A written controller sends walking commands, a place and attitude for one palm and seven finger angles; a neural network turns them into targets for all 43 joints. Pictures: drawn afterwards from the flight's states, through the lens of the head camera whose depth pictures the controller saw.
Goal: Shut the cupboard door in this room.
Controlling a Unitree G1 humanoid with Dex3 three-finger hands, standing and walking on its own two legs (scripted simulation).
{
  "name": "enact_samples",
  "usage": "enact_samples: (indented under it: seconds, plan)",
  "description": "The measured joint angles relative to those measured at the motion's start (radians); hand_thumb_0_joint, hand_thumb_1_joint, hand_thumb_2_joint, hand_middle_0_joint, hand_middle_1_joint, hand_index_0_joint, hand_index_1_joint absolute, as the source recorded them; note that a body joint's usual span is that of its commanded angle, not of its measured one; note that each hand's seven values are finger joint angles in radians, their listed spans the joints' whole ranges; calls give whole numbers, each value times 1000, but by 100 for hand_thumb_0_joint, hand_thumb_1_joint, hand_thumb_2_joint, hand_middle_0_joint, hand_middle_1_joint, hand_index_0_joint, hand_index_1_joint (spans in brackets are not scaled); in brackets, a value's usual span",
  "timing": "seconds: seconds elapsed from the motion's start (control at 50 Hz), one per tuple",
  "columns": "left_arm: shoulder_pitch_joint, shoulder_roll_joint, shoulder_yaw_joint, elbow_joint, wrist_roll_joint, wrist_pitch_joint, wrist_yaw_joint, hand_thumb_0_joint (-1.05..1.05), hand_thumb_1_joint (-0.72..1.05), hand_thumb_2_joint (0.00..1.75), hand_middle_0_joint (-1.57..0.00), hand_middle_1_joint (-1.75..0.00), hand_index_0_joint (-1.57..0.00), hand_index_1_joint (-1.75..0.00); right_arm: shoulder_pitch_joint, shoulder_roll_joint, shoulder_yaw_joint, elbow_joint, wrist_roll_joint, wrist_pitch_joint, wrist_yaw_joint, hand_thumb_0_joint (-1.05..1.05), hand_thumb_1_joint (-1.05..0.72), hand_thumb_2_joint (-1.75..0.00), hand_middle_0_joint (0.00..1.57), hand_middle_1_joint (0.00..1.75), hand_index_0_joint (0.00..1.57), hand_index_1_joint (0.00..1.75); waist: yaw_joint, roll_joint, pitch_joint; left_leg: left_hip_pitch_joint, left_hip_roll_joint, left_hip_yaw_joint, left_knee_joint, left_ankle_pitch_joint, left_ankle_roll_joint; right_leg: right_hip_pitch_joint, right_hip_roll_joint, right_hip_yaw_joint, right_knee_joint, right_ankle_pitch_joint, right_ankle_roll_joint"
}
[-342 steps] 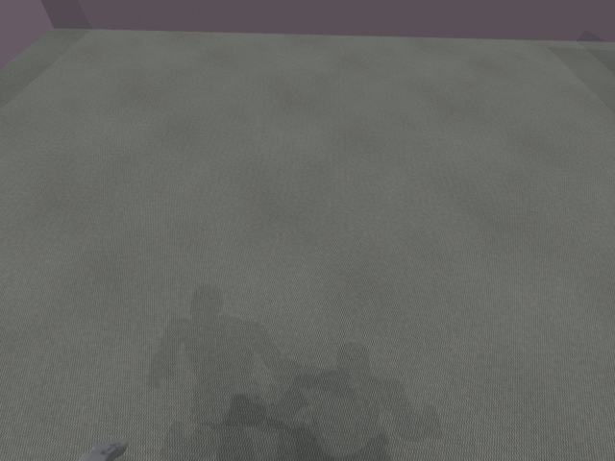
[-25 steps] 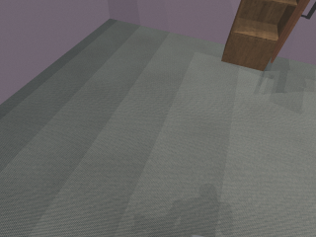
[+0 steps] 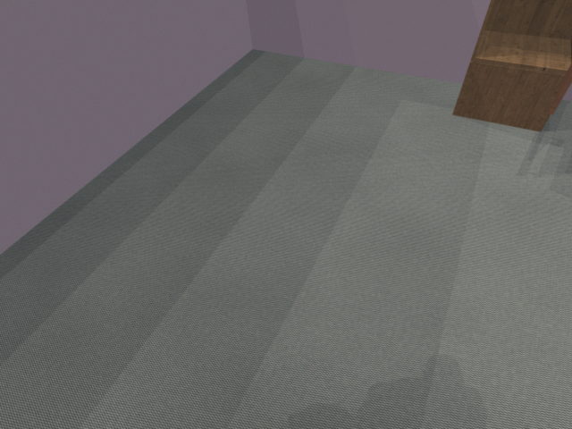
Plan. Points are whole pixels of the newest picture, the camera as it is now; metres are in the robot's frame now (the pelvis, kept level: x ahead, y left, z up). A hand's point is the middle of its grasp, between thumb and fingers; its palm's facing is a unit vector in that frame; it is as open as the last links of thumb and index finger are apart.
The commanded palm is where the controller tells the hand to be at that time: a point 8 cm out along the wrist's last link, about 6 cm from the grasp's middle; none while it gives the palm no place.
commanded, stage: stand and wait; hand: left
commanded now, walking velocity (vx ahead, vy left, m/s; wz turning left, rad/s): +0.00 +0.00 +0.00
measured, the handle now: out of the picture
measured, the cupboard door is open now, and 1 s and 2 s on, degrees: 80 80 80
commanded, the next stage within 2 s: turn or walk to find it in 0.28 s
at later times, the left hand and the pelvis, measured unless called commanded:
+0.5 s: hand out of the picture -0.05 +0.23 -0.19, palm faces +0.10 -0.98 -0.17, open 7.3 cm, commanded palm none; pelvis -0.02 +0.06 +0.00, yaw +2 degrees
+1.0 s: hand out of the picture -0.03 +0.24 -0.17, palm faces +0.27 -0.93 -0.24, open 7.3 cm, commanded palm none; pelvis -0.04 +0.05 -0.01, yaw +15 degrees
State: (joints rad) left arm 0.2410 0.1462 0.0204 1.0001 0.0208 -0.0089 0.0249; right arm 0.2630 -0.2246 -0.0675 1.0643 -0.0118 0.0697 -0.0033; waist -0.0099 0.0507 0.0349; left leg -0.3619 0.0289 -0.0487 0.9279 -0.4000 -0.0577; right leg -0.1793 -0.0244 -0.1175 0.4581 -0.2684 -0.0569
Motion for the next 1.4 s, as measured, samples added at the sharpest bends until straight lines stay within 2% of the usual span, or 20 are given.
enact_samples:
  seconds: [0.1, 0.16, 0.2, 0.26, 0.4, 0.56, 0.64, 0.68, 0.74, 0.8, 0.84, 0.9, 0.98, 1.06, 1.1, 1.12, 1.14, 1.18, 1.26, 1.4]
  plan:
    - [29, 10, 5, 30, 7, 0, 2, 0, 92, 90, -20, -30, -20, -30, -46, 9, 12, 7, 7, -6, -5, 1, -91, -89, 20, 30, 20, 30, 34, -27, 16, 73, -2, 42, -156, -45, 5, -18, -10, -18, 14, 1, 9]
    - [50, 20, 4, 61, 3, 5, 4, 0, 92, 90, -20, -30, -20, -30, -73, 17, 23, 4, 10, -27, -10, 1, -91, -89, 20, 30, 20, 30, 46, -39, 15, 152, -5, 64, -351, 58, 14, -31, -10, -29, 39, -6, 24]
    - [60, 29, 5, 87, -5, 15, 5, 0, 91, 90, -20, -30, -20, -30, -90, 30, 29, 9, 10, -45, -13, 1, -91, -89, 20, 30, 20, 30, 51, -56, 14, 192, -10, 73, -428, 104, 49, -40, -15, -30, 71, -21, 38]
    - [80, 40, 1, 120, -6, 30, 6, 0, 91, 90, -20, -30, -20, -30, -103, 58, 46, 17, 6, -55, -17, 1, -91, -89, 20, 30, 20, 30, 67, -91, -2, 214, -22, 93, -439, 89, 71, -17, -24, -10, 42, -1, 56]
    - [82, 16, -18, 157, -3, 29, -2, 0, 91, 90, -19, -30, -20, -30, -113, 76, 58, 16, 12, -65, -27, 0, -92, -89, 20, 30, 20, 30, 60, -79, -18, 232, -43, 97, -474, 110, 94, 14, -40, -7, -18, 36, 82]
    - [39, 22, 2, 109, 4, 33, 0, 0, 91, 90, -20, -30, -20, -30, -83, 54, 43, -2, 5, -52, -17, 0, -93, -89, 20, 30, 20, 30, 42, -71, 1, 176, -82, 87, -445, 117, 116, -57, -82, -5, 64, 5, 99]
    - [8, 48, 18, 73, 3, 36, 4, 0, 91, 90, -19, -30, -20, -30, -51, 54, 36, -9, 1, -48, -15, 0, -92, -89, 20, 30, 20, 30, 21, -73, 13, 142, -100, 65, -422, 119, 113, -96, -67, 32, 152, -81, 101]
    - [-9, 54, 22, 54, 0, 34, 6, 0, 91, 90, -19, -30, -20, -30, -35, 49, 32, -9, 0, -44, -14, 0, -92, -89, 20, 30, 20, 30, 13, -63, 16, 123, -105, 47, -407, 118, 106, -93, -52, 41, 147, -76, 97]
    - [-31, 42, 22, 29, 1, 19, 8, 0, 91, 90, -19, -30, -20, -30, -17, 26, 22, -6, 5, -32, -10, 0, -91, -89, 20, 30, 20, 30, 4, -8, 19, 87, -88, 6, -354, 114, 87, -73, -30, -2, 111, -37, 57]
    - [-38, 40, 22, -2, 2, 6, 10, 0, 91, 90, -19, -30, -20, -30, -14, 18, 10, -10, 0, -9, -3, 1, -91, -89, 20, 30, 20, 30, 5, -15, 19, -12, -87, 31, -98, -38, 58, -64, -53, -32, 103, -46, 39]
    - [-42, 35, 19, -13, 3, 9, 10, 0, 91, 90, -19, -30, -20, -30, -21, 8, 1, -13, -2, 0, 4, 1, -91, -89, 20, 30, 20, 30, 6, -20, 23, -65, -68, 44, 63, -50, 43, -49, -65, -50, 85, -38, 39]
    - [-44, 28, 13, -19, 8, 14, 6, 0, 91, 90, -20, -30, -20, -30, -35, -6, -8, -27, -2, 3, 13, 1, -91, -89, 20, 30, 20, 30, -1, -26, 27, -94, -27, 57, 143, -33, 21, -32, -83, -76, 69, -29, 47]
    - [-44, 25, 9, -27, 14, 16, -2, 0, 91, 90, -20, -30, -20, -30, -61, -15, -9, -45, -1, 4, 19, 1, -91, -89, 20, 30, 20, 30, 2, -43, 35, -64, 15, 80, 52, -37, 3, -28, -111, -106, 76, -32, 61]
    - [-42, 39, 15, -32, 17, 19, -8, 0, 91, 90, -20, -30, -20, -30, -91, -13, -3, -69, 2, -5, 22, 1, -91, -89, 20, 30, 20, 30, 14, -67, 47, -2, 27, 110, -110, -27, 1, -44, -141, -135, 117, -49, 85]
    - [-36, 52, 21, -33, 14, 25, -10, 0, 91, 90, -20, -30, -20, -30, -99, -13, 1, -85, 3, -17, 24, 1, -91, -89, 20, 30, 20, 30, 16, -74, 47, 49, 26, 127, -239, 53, 6, -61, -157, -151, 163, -71, 104]
    - [-30, 61, 25, -35, 9, 30, -12, 0, 91, 90, -20, -30, -20, -30, -102, -13, 2, -93, 1, -27, 25, 1, -91, -89, 20, 30, 20, 30, 17, -80, 43, 66, 20, 129, -287, 80, 37, -80, -169, -154, 201, -89, 114]
    - [-31, 75, 31, -33, 5, 40, -11, 0, 91, 90, -20, -30, -20, -30, -110, -3, 3, -97, -1, -35, 24, 1, -91, -89, 20, 30, 20, 30, 21, -98, 47, 56, 8, 134, -272, 67, 62, -110, -173, -123, 265, -158, 124]
    - [-32, 97, 40, -26, 4, 63, -5, 0, 91, 90, -20, -30, -20, -30, -117, 15, 12, -107, -4, -48, 22, 1, -91, -89, 20, 30, 20, 30, 27, -115, 52, 52, 1, 135, -263, 48, 86, -177, -138, -41, 426, -265, 125]
    - [-46, 113, 50, -16, 3, 75, -10, 0, 91, 90, -20, -30, -20, -30, -104, 33, 25, -116, -6, -56, 4, 0, -91, -89, 20, 30, 20, 30, 18, -99, 47, 79, -11, 108, -357, 101, 93, -265, -85, 31, 624, -206, 131]
    - [-76, 107, 45, -43, -2, 60, -11, 0, 91, 90, -19, -30, -20, -30, -70, 42, 31, -105, -4, -55, 0, 0, -91, -89, 20, 30, 20, 30, 7, -69, 40, 113, -49, 66, -465, 172, 106, -271, -62, 83, 567, -152, 148]
